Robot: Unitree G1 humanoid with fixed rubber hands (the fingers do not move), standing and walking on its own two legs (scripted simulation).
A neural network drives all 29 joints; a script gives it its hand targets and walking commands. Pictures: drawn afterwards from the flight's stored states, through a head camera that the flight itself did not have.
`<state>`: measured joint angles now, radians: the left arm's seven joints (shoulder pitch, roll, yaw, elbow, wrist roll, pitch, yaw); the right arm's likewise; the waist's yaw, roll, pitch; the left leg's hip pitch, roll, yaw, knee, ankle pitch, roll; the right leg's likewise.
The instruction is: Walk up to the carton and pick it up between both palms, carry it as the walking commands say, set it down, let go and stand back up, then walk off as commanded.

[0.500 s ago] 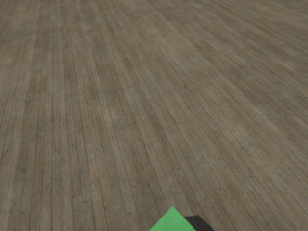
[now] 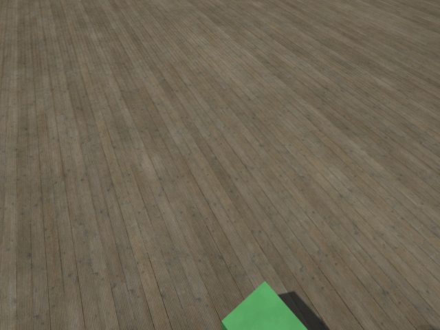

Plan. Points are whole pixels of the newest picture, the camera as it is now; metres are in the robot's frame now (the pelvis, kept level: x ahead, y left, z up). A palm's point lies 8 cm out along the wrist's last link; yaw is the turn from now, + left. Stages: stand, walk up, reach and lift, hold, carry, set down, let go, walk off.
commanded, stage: walk off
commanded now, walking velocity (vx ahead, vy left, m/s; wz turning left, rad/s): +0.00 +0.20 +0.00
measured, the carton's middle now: out of the picture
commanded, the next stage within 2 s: none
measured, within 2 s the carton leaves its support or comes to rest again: neither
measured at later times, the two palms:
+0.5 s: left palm out of the picture -0.07 +0.34 -0.12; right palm out of the picture +0.06 -0.17 -0.14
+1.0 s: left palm out of the picture -0.01 +0.44 -0.12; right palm out of the picture +0.00 -0.05 -0.16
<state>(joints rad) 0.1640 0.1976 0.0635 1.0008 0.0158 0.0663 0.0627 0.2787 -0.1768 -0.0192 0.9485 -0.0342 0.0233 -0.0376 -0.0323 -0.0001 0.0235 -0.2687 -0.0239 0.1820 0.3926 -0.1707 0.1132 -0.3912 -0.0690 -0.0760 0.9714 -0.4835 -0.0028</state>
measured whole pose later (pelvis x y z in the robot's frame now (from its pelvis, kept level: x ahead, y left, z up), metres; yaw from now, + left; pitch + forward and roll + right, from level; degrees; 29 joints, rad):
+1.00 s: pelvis -0.04 +0.19 +0.00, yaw +0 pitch +0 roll +2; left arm 0.26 0.17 0.04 0.96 0.03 0.02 0.06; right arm 0.26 -0.22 -0.04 0.95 -0.03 0.07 0.00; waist 0.01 0.04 0.03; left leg -0.43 -0.06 0.06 0.90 -0.39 0.00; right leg -0.24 -0.07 -0.16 0.54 -0.31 -0.05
